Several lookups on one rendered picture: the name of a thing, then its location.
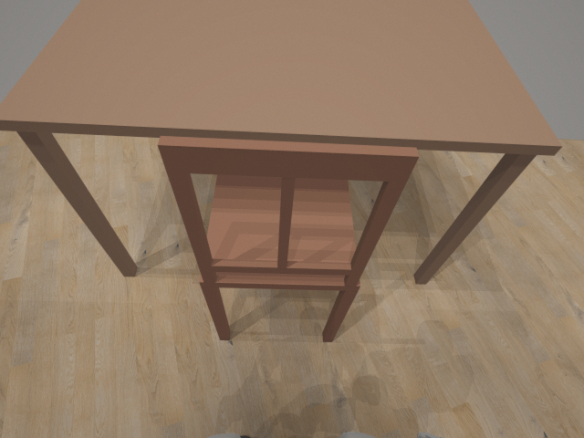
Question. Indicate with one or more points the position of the table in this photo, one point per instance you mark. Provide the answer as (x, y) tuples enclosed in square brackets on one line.
[(425, 74)]

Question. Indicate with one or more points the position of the chair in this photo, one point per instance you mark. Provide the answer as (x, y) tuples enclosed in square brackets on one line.
[(281, 215)]

